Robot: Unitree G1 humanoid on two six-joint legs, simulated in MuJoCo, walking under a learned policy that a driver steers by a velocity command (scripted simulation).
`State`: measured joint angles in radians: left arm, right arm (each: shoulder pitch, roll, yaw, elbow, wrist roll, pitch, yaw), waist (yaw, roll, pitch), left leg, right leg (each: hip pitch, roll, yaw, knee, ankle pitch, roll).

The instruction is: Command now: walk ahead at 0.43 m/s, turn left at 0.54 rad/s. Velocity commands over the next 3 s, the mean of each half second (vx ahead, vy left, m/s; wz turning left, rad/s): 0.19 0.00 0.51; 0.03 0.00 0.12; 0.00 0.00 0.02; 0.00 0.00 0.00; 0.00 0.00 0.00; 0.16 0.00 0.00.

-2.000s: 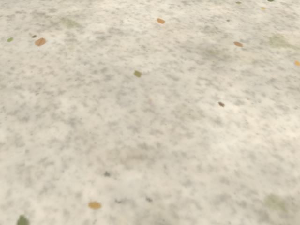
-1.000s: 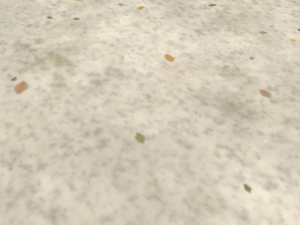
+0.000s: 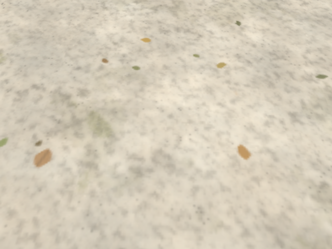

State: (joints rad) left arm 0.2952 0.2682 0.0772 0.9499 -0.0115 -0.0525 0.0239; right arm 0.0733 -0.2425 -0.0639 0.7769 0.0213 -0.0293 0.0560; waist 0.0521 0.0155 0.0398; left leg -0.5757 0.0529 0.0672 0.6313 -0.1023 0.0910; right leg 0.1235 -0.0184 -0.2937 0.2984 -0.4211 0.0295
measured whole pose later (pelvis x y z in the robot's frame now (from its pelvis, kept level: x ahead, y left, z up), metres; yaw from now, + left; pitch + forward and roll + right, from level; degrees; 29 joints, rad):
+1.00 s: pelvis +0.23 +0.03 +0.01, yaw +18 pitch -1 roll +0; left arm 0.16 0.25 0.03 0.90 0.01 -0.01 0.01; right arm 0.23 -0.23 -0.04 0.84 -0.02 0.01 -0.02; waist 0.02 -0.01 0.02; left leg -0.19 0.00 -0.05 0.54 -0.33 -0.01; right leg -0.27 -0.03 0.03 0.51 -0.21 0.04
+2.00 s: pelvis +0.24 +0.04 +0.01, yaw +17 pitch -1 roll +0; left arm 0.21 0.21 0.03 1.12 0.00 0.02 0.05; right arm 0.30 -0.20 -0.01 1.06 0.00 -0.01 -0.03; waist 0.01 -0.01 0.04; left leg -0.14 -0.01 -0.03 0.49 -0.33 0.00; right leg -0.25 -0.04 0.05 0.49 -0.22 0.05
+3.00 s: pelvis +0.32 +0.02 +0.01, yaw +17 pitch +0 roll +0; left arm 0.41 0.19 0.04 1.10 -0.01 -0.12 -0.01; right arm 0.38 -0.23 -0.03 1.02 0.04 -0.08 -0.02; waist 0.02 0.03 -0.02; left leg -0.37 0.01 -0.04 1.11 -0.39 0.07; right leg -0.18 0.02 -0.05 0.51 -0.34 -0.05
